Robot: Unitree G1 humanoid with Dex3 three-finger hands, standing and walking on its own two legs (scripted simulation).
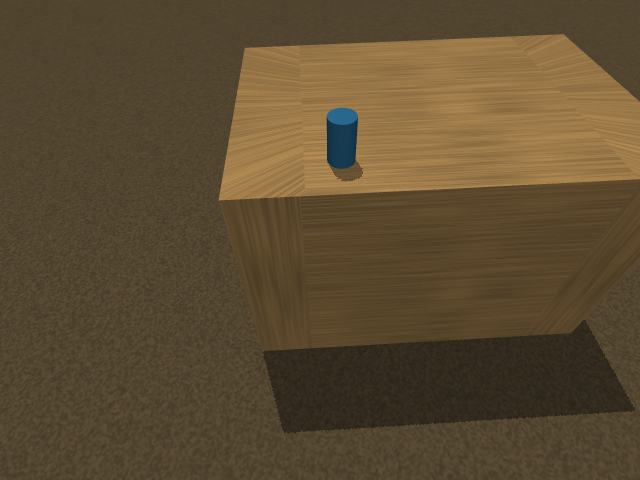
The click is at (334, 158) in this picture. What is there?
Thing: squat round
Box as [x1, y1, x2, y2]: [327, 108, 357, 168]
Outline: 336,108 331,110 327,114 327,161 330,165 334,167 344,168 350,166 354,162 355,158 357,114 353,110 348,108
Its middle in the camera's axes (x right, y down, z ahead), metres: +0.05 -0.20 +0.85
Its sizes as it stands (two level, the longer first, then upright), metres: 0.064 0.064 0.111
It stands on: a support 0.70 m high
